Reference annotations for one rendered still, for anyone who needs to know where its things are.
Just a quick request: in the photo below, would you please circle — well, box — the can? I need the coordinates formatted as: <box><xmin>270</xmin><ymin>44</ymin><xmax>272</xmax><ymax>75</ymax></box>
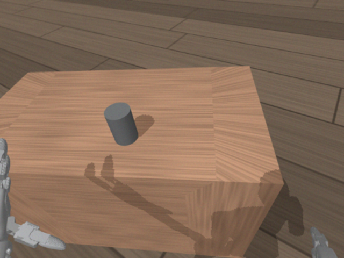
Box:
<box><xmin>104</xmin><ymin>103</ymin><xmax>138</xmax><ymax>146</ymax></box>

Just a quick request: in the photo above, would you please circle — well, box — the left robot hand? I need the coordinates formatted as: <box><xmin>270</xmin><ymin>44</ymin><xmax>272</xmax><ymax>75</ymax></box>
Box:
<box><xmin>0</xmin><ymin>138</ymin><xmax>66</xmax><ymax>250</ymax></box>

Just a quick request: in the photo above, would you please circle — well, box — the left robot arm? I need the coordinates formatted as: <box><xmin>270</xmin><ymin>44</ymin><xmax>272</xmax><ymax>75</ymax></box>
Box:
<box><xmin>0</xmin><ymin>239</ymin><xmax>13</xmax><ymax>258</ymax></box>

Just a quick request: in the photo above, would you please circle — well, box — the right robot hand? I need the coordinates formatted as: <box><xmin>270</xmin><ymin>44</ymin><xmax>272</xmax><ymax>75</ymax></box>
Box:
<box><xmin>310</xmin><ymin>227</ymin><xmax>337</xmax><ymax>258</ymax></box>

